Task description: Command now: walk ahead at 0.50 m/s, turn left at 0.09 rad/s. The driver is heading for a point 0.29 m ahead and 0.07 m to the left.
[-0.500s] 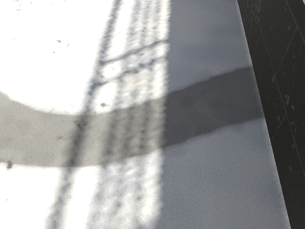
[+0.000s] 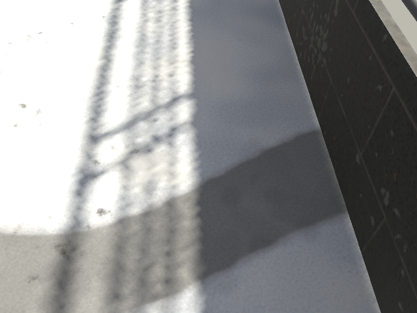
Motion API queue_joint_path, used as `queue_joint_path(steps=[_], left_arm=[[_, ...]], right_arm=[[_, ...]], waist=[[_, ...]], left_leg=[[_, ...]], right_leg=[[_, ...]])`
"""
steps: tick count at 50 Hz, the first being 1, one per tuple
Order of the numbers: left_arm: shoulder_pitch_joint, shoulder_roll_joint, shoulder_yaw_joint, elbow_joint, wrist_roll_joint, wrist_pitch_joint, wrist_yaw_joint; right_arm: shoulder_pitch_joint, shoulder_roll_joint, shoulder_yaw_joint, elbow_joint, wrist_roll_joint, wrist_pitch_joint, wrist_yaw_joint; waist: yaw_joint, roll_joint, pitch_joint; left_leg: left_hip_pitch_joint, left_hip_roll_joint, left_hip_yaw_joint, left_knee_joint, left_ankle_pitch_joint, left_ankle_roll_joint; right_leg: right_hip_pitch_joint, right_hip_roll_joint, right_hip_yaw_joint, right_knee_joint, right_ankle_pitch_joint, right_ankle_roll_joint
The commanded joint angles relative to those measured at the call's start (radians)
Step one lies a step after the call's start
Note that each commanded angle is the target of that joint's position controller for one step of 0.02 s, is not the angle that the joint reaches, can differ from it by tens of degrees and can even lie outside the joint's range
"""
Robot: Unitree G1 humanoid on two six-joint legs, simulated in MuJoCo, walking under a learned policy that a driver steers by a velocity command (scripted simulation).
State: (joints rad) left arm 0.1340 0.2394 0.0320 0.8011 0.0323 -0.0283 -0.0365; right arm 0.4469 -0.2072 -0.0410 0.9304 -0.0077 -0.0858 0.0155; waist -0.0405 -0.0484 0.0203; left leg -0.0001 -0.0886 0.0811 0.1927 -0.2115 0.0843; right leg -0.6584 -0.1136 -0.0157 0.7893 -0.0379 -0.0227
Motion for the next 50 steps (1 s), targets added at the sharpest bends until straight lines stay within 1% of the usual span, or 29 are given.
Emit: queue_joint_path(steps=[1, 3, 5, 6, 7, 8, 9, 10, 11, 12, 13, 14, 15, 17, 20, 22, 24, 26, 28, 29, 30, 31, 32, 33, 34, 36, 38, 43, 50], left_arm=[[-0.137, 0.04, 0.0, -0.089, -0.003, -0.014, 0.0], [-0.174, 0.052, 0.002, -0.105, -0.004, -0.019, 0.002], [-0.168, 0.065, 0.006, -0.11, -0.005, -0.028, 0.005], [-0.118, 0.067, 0.009, -0.095, -0.004, -0.035, 0.01], [-0.031, 0.081, 0.015, -0.06, 0.003, -0.044, 0.015], [0.128, 0.097, 0.023, -0.001, 0.008, -0.061, 0.027], [0.279, 0.157, 0.038, 0.038, 0.029, -0.078, 0.042], [0.331, 0.272, 0.065, 0.042, 0.036, -0.074, 0.043], [0.311, 0.214, 0.058, 0.029, -0.015, -0.055, 0.044], [0.212, 0.157, 0.041, 0.023, -0.024, -0.055, 0.049], [0.141, 0.09, 0.021, 0.022, -0.021, -0.056, 0.052], [0.123, 0.064, 0.014, 0.03, -0.024, -0.054, 0.057], [0.119, 0.046, 0.007, 0.044, -0.031, -0.052, 0.062], [0.126, 0.047, 0.0, 0.059, -0.031, -0.066, 0.06], [0.105, 0.064, -0.002, 0.077, -0.026, -0.076, 0.055], [0.119, 0.068, -0.005, 0.095, -0.024, -0.073, 0.05], [0.144, 0.065, -0.008, 0.117, -0.024, -0.064, 0.049], [0.148, 0.075, -0.008, 0.127, -0.024, -0.052, 0.048], [0.142, 0.078, -0.007, 0.139, -0.023, -0.036, 0.051], [0.163, 0.061, -0.012, 0.151, -0.02, -0.03, 0.054], [0.188, 0.04, -0.017, 0.159, -0.016, -0.027, 0.056], [0.258, 0.0, -0.021, 0.17, -0.015, -0.028, 0.058], [0.321, -0.056, -0.038, 0.202, -0.035, -0.018, 0.061], [0.298, -0.021, -0.033, 0.22, -0.03, -0.01, 0.066], [0.27, 0.008, -0.026, 0.221, -0.026, -0.008, 0.067], [0.23, 0.021, -0.02, 0.225, -0.023, -0.006, 0.066], [0.223, 0.005, -0.026, 0.242, -0.023, -0.005, 0.069], [0.214, -0.005, -0.028, 0.279, -0.023, 0.005, 0.076], [0.217, -0.016, -0.032, 0.314, -0.024, 0.015, 0.08]], right_arm=[[0.051, -0.138, -0.026, -0.021, 0.0, -0.013, -0.006], [0.068, -0.151, -0.028, -0.007, -0.006, -0.008, -0.014], [0.055, -0.169, -0.032, -0.002, -0.012, -0.003, -0.022], [0.031, -0.173, -0.033, 0.0, -0.015, 0.0, -0.025], [0.014, -0.181, -0.036, 0.003, -0.015, 0.002, -0.028], [-0.009, -0.179, -0.035, 0.005, -0.009, 0.003, -0.031], [0.004, -0.148, -0.027, -0.014, 0.005, -0.001, -0.033], [0.187, -0.018, 0.0, -0.011, 0.057, 0.006, -0.033], [0.153, -0.137, -0.029, 0.02, 0.015, 0.017, -0.046], [0.062, -0.128, -0.033, 0.002, 0.005, 0.019, -0.046], [-0.006, -0.1, -0.024, -0.007, -0.004, 0.018, -0.041], [-0.047, -0.089, -0.027, -0.008, -0.01, 0.027, -0.035], [-0.036, -0.079, -0.026, -0.004, -0.023, 0.044, -0.028], [-0.02, -0.048, -0.02, 0.007, -0.024, 0.062, -0.02], [-0.055, -0.03, -0.008, 0.011, -0.024, 0.079, -0.023], [-0.112, -0.036, 0.0, 0.007, -0.022, 0.085, -0.025], [-0.156, -0.051, 0.005, 0.0, -0.017, 0.087, -0.029], [-0.185, -0.059, 0.007, 0.011, -0.018, 0.088, -0.032], [-0.181, -0.053, 0.013, 0.035, -0.025, 0.088, -0.038], [-0.182, -0.063, 0.014, 0.041, -0.027, 0.083, -0.043], [-0.163, -0.092, 0.011, 0.051, -0.027, 0.072, -0.049], [-0.17, -0.155, 0.004, 0.045, -0.035, 0.056, -0.053], [-0.206, -0.139, 0.008, 0.054, -0.001, 0.057, -0.051], [-0.237, -0.088, 0.019, 0.054, 0.004, 0.055, -0.047], [-0.25, -0.075, 0.021, 0.057, 0.005, 0.053, -0.044], [-0.231, -0.069, 0.022, 0.077, 0.003, 0.058, -0.047], [-0.198, -0.066, 0.02, 0.097, 0.011, 0.06, -0.051], [-0.176, -0.056, 0.021, 0.127, 0.006, 0.063, -0.055], [-0.157, -0.047, 0.025, 0.164, 0.003, 0.066, -0.059]], waist=[[-0.012, 0.107, 0.07], [-0.015, 0.106, 0.078], [0.002, 0.108, 0.076], [0.029, 0.112, 0.067], [0.06, 0.12, 0.029], [0.132, 0.095, -0.053], [0.17, 0.036, -0.178], [0.114, -0.232, -0.371], [0.131, -0.116, -0.433], [0.097, -0.057, -0.272], [0.08, -0.026, -0.151], [0.068, -0.026, -0.094], [0.043, -0.039, -0.078], [0.012, -0.022, -0.099], [-0.014, -0.04, -0.097], [0.004, -0.071, -0.087], [0.019, -0.074, -0.082], [0.027, -0.048, -0.061], [0.021, -0.03, -0.04], [0.021, 0.002, -0.018], [0.027, 0.043, -0.016], [0.082, 0.137, 0.008], [0.108, 0.224, -0.016], [0.102, 0.186, 0.012], [0.096, 0.162, 0.025], [0.078, 0.127, 0.007], [0.062, 0.095, 0.008], [0.051, 0.044, 0.022], [0.054, 0.05, 0.027]], left_leg=[[-0.032, 0.26, -0.139, -0.061, 0.39, 0.109], [0.03, 0.285, -0.168, -0.027, 0.423, 0.113], [0.068, 0.304, -0.191, 0.021, 0.489, 0.109], [0.075, 0.296, -0.175, 0.075, 0.602, 0.091], [0.075, 0.276, -0.161, 0.18, 0.762, 0.068], [0.038, 0.224, -0.128, 0.36, 0.801, 0.036], [-0.127, 0.168, -0.098, 0.595, 0.527, 0.01], [-0.451, -0.003, -0.025, 1.005, -0.256, -0.041], [-0.484, -0.018, -0.147, 1.106, -0.373, -0.036], [-0.518, 0.032, -0.166, 1.1, -0.316, -0.036], [-0.543, 0.07, -0.149, 1.04, -0.258, -0.039], [-0.546, 0.097, -0.143, 0.98, -0.231, -0.04], [-0.49, 0.107, -0.134, 0.931, -0.204, -0.049], [-0.407, 0.093, -0.113, 0.861, -0.157, -0.062], [-0.357, 0.107, -0.088, 0.681, -0.08, -0.069], [-0.314, 0.109, -0.066, 0.587, -0.017, -0.063], [-0.28, 0.117, -0.058, 0.536, 0.014, -0.056], [-0.255, 0.112, -0.05, 0.483, -0.003, -0.053], [-0.185, 0.11, -0.042, 0.358, 0.016, -0.039], [-0.148, 0.126, -0.071, 0.269, 0.058, -0.032], [-0.102, 0.195, -0.149, 0.212, 0.132, -0.022], [-0.095, 0.294, -0.263, 0.17, 0.287, -0.007], [-0.226, 0.322, -0.301, 0.11, 0.19, 0.046], [-0.295, 0.286, -0.289, 0.081, 0.111, 0.032], [-0.305, 0.247, -0.254, 0.082, 0.097, 0.008], [-0.246, 0.206, -0.208, 0.096, 0.11, -0.014], [-0.196, 0.195, -0.189, 0.112, 0.141, -0.017], [-0.184, 0.195, -0.188, 0.107, 0.153, -0.015], [-0.182, 0.187, -0.184, 0.094, 0.141, -0.017]], right_leg=[[0.016, 0.029, -0.04, -0.116, 0.07, -0.002], [0.015, 0.041, -0.029, -0.164, 0.044, -0.012], [0.054, 0.058, -0.024, -0.206, -0.023, -0.028], [0.119, 0.079, -0.03, -0.239, -0.054, -0.041], [0.233, 0.116, -0.042, -0.273, -0.074, -0.058], [0.428, 0.137, -0.052, -0.341, 0.04, -0.081], [0.692, -0.009, 0.064, -0.305, 0.24, -0.111], [1.028, -0.357, 0.472, -0.288, 0.57, -0.284], [0.967, -0.339, 0.534, -0.343, 0.658, -0.3], [0.822, -0.288, 0.372, -0.365, 0.633, -0.27], [0.704, -0.235, 0.277, -0.405, 0.606, -0.236], [0.64, -0.189, 0.213, -0.44, 0.575, -0.21], [0.565, -0.159, 0.167, -0.473, 0.563, -0.192], [0.501, -0.14, 0.129, -0.503, 0.6, -0.198], [0.44, -0.11, 0.058, -0.52, 0.557, -0.189], [0.405, -0.093, 0.038, -0.539, 0.446, -0.177], [0.383, -0.099, 0.052, -0.547, 0.308, -0.173], [0.364, -0.103, 0.075, -0.553, 0.123, -0.174], [0.329, -0.085, 0.086, -0.524, -0.084, -0.15], [0.307, -0.063, 0.091, -0.505, -0.165, -0.118], [0.286, -0.035, 0.089, -0.473, -0.228, -0.082], [0.264, 0.044, 0.038, -0.403, -0.261, -0.05], [0.393, 0.092, -0.004, -0.42, -0.253, -0.029], [0.479, 0.081, 0.01, -0.431, -0.199, -0.016], [0.5, 0.071, 0.019, -0.44, -0.16, -0.012], [0.505, 0.04, 0.032, -0.46, -0.114, -0.013], [0.483, 0.029, 0.037, -0.472, -0.113, -0.013], [0.488, 0.023, 0.032, -0.476, -0.119, -0.009], [0.505, 0.015, 0.034, -0.474, -0.121, -0.008]])
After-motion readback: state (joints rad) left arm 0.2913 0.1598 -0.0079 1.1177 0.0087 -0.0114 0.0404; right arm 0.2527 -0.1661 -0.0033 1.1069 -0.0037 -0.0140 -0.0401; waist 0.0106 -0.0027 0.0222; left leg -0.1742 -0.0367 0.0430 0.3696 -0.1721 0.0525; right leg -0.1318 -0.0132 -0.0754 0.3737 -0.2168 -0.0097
